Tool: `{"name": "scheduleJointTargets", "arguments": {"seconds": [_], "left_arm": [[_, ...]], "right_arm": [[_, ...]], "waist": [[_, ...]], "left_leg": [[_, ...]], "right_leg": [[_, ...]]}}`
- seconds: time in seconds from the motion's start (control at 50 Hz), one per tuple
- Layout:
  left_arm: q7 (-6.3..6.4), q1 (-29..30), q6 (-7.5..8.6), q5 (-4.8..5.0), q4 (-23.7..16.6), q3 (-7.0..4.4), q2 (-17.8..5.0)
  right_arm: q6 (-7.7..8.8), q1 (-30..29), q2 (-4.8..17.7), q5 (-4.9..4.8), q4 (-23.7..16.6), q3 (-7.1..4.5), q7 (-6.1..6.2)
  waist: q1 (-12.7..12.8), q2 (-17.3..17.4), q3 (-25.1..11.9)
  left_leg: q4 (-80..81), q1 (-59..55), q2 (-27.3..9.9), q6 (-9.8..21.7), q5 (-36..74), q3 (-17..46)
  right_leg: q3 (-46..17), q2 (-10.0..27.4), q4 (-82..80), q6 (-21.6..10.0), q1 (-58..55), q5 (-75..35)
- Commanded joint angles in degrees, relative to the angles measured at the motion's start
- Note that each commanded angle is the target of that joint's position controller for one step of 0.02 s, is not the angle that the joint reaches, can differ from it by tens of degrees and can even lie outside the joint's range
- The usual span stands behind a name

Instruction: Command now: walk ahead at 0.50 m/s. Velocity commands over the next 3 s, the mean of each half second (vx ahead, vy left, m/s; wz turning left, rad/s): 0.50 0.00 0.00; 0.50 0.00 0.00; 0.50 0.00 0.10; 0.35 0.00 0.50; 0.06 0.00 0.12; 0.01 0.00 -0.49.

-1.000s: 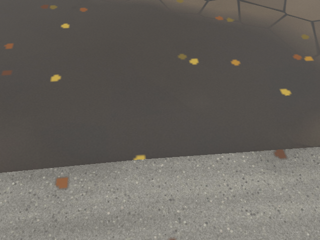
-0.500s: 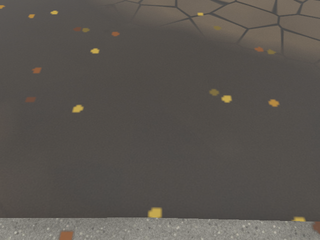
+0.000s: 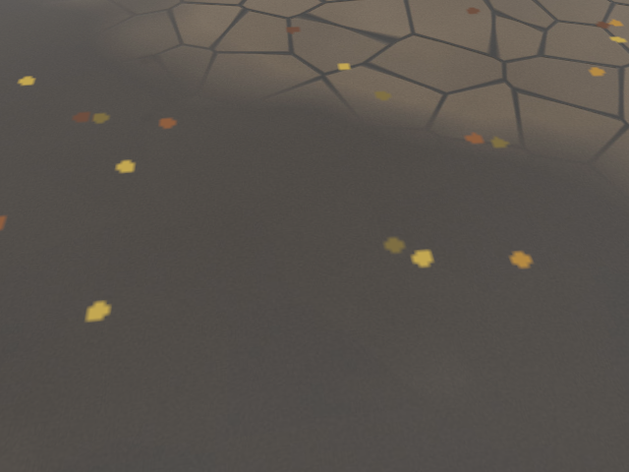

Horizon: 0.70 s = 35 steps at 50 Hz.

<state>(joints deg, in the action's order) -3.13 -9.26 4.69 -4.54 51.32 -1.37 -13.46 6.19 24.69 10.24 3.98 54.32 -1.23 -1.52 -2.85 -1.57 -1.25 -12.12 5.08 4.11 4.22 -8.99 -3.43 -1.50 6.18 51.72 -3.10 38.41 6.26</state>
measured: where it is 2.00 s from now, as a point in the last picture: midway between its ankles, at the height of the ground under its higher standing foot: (326, 285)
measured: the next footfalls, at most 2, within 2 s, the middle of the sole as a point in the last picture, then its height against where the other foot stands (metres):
right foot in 0.22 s outside the picture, level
left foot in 0.76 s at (281, 459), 0.11 m lower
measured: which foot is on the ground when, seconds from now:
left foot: down 0.00-0.24, up 0.26-0.74, down 0.76-1.00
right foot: up 0.00-0.20, down 0.22-0.78, up 0.80-1.00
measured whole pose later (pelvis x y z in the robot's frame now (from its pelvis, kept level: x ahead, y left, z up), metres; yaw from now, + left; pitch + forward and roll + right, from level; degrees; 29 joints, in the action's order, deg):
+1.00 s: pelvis +0.56 -0.02 -0.12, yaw +0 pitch +3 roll +2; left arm 2.1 -11.7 5.1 0.4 49.1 -3.5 -12.9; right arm 3.9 17.9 12.3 0.2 54.8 -2.5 -0.4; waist -0.1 -1.2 -1.6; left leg -23.3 14.4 3.9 2.9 -12.1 -1.9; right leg -2.6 6.8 62.2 1.5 42.8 11.3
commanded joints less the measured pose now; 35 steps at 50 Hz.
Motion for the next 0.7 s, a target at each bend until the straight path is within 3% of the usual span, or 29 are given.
{"name": "scheduleJointTargets", "arguments": {"seconds": [0.02, 0.06, 0.08, 0.12, 0.18, 0.2, 0.22, 0.24, 0.26, 0.28, 0.3, 0.32, 0.34, 0.36, 0.38, 0.4, 0.42, 0.44, 0.46, 0.48, 0.5, 0.54, 0.58, 0.6, 0.62, 0.64, 0.66, 0.7], "left_arm": [[-0.62, 3.3, -0.53, -0.07, -3.7, 0.55, 0.3], [-0.73, 5.8, -0.82, 0.19, -5.1, 0.30, -0.8], [-0.85, 2.6, -0.61, -0.55, -4.7, 0.19, -1.1], [-0.30, 4.2, -0.08, -0.40, -5.6, -0.91, -4.1], [0.74, 6.8, 0.51, 0.39, -7.7, -1.83, -5.1], [0.83, 4.4, 0.74, 1.11, -7.4, -2.33, -5.6], [1.18, -4.0, 1.26, 2.10, -5.1, -3.54, -7.5], [2.02, -13.7, 2.13, 2.56, -2.5, -4.46, -10.1], [2.22, -22.0, 2.10, 1.96, -1.8, -4.05, -11.3], [1.98, -31.0, 3.02, -0.43, 1.8, -3.38, -8.6], [2.03, -24.6, 4.34, 0.07, 2.1, -3.88, -9.0], [2.02, -15.9, 3.99, 1.06, 1.2, -2.38, -4.1], [1.85, -12.6, 3.30, 1.15, 0.7, -0.67, 0.0], [1.70, -9.8, 2.93, 0.80, 0.2, 0.27, 2.6], [1.93, -7.9, 2.68, 0.77, -0.5, 0.72, 3.5], [2.25, -8.4, 2.79, 1.00, 0.0, 0.41, 2.3], [2.44, -10.2, 3.24, 0.51, 0.7, 0.25, 1.7], [2.95, -11.6, 3.66, -0.37, 1.4, 0.47, 1.5], [3.73, -14.1, 4.39, -0.63, 1.5, 1.00, 2.4], [3.81, -18.2, 4.58, -0.40, 2.8, 0.96, 1.3], [3.39, -18.9, 4.34, 0.09, 3.0, 0.86, 0.3], [1.45, -22.1, 3.64, 0.54, 4.7, 1.23, -0.6], [0.29, -25.0, 3.77, 0.90, 6.2, 1.89, 0.5], [0.48, -27.2, 3.88, 0.88, 7.0, 2.13, 1.0], [4.25, -21.5, 2.19, 8.42, 5.2, -1.47, -6.5], [5.54, -23.5, 1.30, 8.28, 5.8, -1.18, -6.7], [6.08, -25.3, 0.52, 7.38, 6.8, -1.16, -4.8], [6.15, -26.7, -0.93, 6.25, 7.3, -1.48, -2.3]], "right_arm": [[1.17, -1.0, 6.3, 0.27, -2.9, -0.95, -1.75], [1.03, -0.5, 6.6, 0.20, -2.1, -0.77, -2.92], [1.14, -0.2, 6.8, 1.57, -2.0, -0.63, -3.18], [1.39, -1.1, 6.7, 1.17, -2.1, -0.47, -2.69], [1.07, 0.5, 8.4, 0.68, -1.1, -1.00, -1.46], [0.89, -0.8, 9.9, 0.50, -1.1, -1.49, -1.35], [1.08, -0.1, 11.1, 0.81, -0.3, -2.01, -1.43], [1.21, 3.6, 7.8, 1.05, 0.0, -1.43, -1.78], [1.33, 12.6, 0.3, 2.57, 0.2, 0.81, -2.83], [1.40, 0.2, 3.6, 0.22, -3.9, 0.02, -3.64], [1.12, -10.3, 4.8, -1.23, -7.5, -0.64, -2.61], [0.62, -11.6, 6.3, -0.14, -7.3, -0.92, -1.24], [0.15, -9.3, 4.7, 1.20, -6.8, -0.48, -0.40], [-0.59, -9.0, 3.0, 2.14, -6.5, 0.20, -0.22], [-1.39, -8.7, 2.1, 2.66, -6.5, 0.32, -0.24], [-1.98, -9.8, 1.8, 2.11, -7.2, 0.26, -0.46], [-2.25, -11.2, 1.8, 1.73, -7.9, 0.41, -0.63], [-2.17, -11.0, 0.8, 2.55, -7.8, 1.11, -1.27], [-1.18, -12.5, 1.5, 2.80, -8.1, 0.96, -1.72], [-0.69, -15.4, 2.1, 2.14, -8.7, 0.80, -1.90], [-0.45, -17.5, 2.8, 1.38, -9.3, 0.87, -1.96], [-1.70, -21.6, 3.2, 0.96, -10.6, 0.82, -1.93], [-2.83, -24.3, 4.1, 1.86, -12.2, 0.81, -1.62], [-3.09, -27.1, 4.1, 2.10, -13.1, 0.95, -1.49], [-1.15, -34.4, 7.5, -8.28, -16.0, -0.73, -1.44], [-0.28, -36.3, 5.5, -8.98, -16.8, 0.07, -1.82], [0.16, -37.5, 3.7, -8.09, -16.9, 0.42, -2.40], [0.19, -36.5, 2.8, -6.99, -16.2, 0.43, -3.46]], "waist": [[2.1, 3.7, 2.3], [2.4, 5.2, 2.5], [3.8, 6.3, 2.0], [4.1, 4.4, 3.1], [4.1, 5.0, 3.2], [5.8, 4.8, 2.5], [8.1, 3.8, -0.1], [9.3, -2.0, -8.2], [8.6, -16.7, -20.7], [15.1, -10.3, -13.8], [13.3, -5.4, 1.5], [9.1, 1.3, 2.4], [5.5, 2.2, 0.1], [3.1, 1.7, 2.3], [1.9, 2.1, 2.1], [1.9, 1.9, 1.3], [2.7, 0.7, 0.7], [2.8, 0.8, 0.4], [4.1, 2.5, -0.2], [5.9, 0.9, 0.0], [6.7, 1.5, -0.1], [7.0, -0.7, 3.6], [7.2, 0.4, 6.4], [8.7, 1.2, 7.1], [9.6, 2.0, 9.1], [10.2, 2.4, 7.6], [11.3, 1.2, 7.5], [12.0, -0.4, 7.1]], "left_leg": [[4.9, 6.2, -14.9, 11.7, 22.2, 7.2], [3.9, 9.8, -14.0, 11.0, 21.0, 5.7], [1.5, 11.1, -14.9, 10.9, 20.9, 5.7], [-1.0, 4.6, -16.7, 9.9, 21.1, 7.1], [-7.1, -3.5, -17.7, 7.0, 30.5, 6.5], [-11.1, -1.3, -16.5, 6.0, 36.5, 4.8], [-20.2, 2.5, -13.1, 4.7, 40.1, 2.6], [-36.0, 11.0, -8.3, 2.0, 28.2, 0.9], [-59.1, 28.1, 2.2, -2.8, -23.1, 0.8], [-70.6, 44.4, 3.8, -0.7, -29.8, 9.5], [-70.9, 51.8, -1.6, 1.4, -21.4, 13.0], [-68.9, 45.4, -5.7, 1.7, -14.3, 12.4], [-66.6, 39.1, -7.4, 1.5, -10.0, 12.6], [-62.7, 36.0, -9.5, 1.5, -6.5, 12.4], [-58.8, 34.2, -9.9, 0.9, -5.4, 11.4], [-53.9, 33.6, -9.9, -0.1, -4.7, 9.7], [-48.5, 33.5, -10.2, -1.0, -0.3, 8.2], [-46.7, 33.4, -10.6, -0.7, 9.4, 7.7], [-38.4, 36.0, -10.6, -1.2, 22.0, 8.5], [-34.3, 37.2, -10.1, -2.0, 28.0, 7.0], [-26.5, 33.2, -9.5, -2.3, 34.5, 6.1], [-23.0, 25.1, -8.3, -2.4, 33.3, 3.2], [-21.6, 29.4, -9.5, -2.4, 29.9, 5.7], [-18.9, 34.1, -9.9, -2.6, 28.4, 6.6], [-17.1, 32.3, -7.4, -1.0, 27.0, 6.6], [-16.6, 32.3, -6.6, -1.1, 26.5, 6.2], [-15.1, 32.9, -6.8, -0.8, 25.4, 6.3], [-9.6, 31.1, -6.9, -0.6, 23.2, 5.7]], "right_leg": [[1.8, -0.7, -10.1, 1.2, -2.1, -10.7], [2.1, -2.2, -11.5, 0.9, -7.3, -13.9], [1.0, -2.2, -4.3, 0.5, -10.1, -17.4], [-0.1, -1.9, -5.7, -0.3, -4.8, -11.8], [3.0, -3.5, -10.1, -1.9, -7.2, -0.1], [5.6, -5.3, -12.8, -2.8, -14.9, -0.9], [7.1, -7.4, -14.1, -4.0, -26.9, -3.8], [2.7, -5.0, -13.7, -9.4, -44.9, -10.3], [-22.6, 10.6, -21.6, -25.0, -66.0, -14.7], [-37.8, 13.5, -30.6, -23.8, -65.8, -2.4], [-35.1, 14.6, -32.9, -19.1, -51.1, 7.0], [-29.6, 13.5, -33.0, -17.6, -38.8, 5.1], [-24.9, 11.9, -33.3, -17.9, -31.1, 0.1], [-20.5, 10.4, -35.4, -16.6, -24.0, -1.2], [-17.2, 8.3, -37.1, -15.1, -20.6, -0.8], [-12.6, 6.0, -37.8, -14.2, -19.7, 0.6], [-9.6, 4.3, -38.2, -13.4, -20.1, 0.6], [-7.8, 2.8, -34.9, -12.6, -19.2, -0.4], [-5.8, 0.7, -31.6, -11.4, -21.8, -1.3], [-5.7, 0.6, -30.1, -11.6, -22.8, -2.6], [-3.8, -1.2, -27.9, -10.9, -19.4, 0.7], [-5.6, 0.5, -28.8, -11.6, -11.5, 5.5], [-10.3, 4.2, -26.3, -13.0, -17.0, 7.7], [-12.0, 5.1, -24.1, -13.0, -23.1, 8.6], [-12.1, 5.3, -21.8, -9.0, -20.2, 8.1], [-12.0, 5.5, -19.6, -8.2, -23.2, 6.7], [-12.1, 5.3, -17.5, -7.9, -26.1, 6.4], [-11.6, 3.5, -12.6, -7.2, -31.2, 4.8]]}}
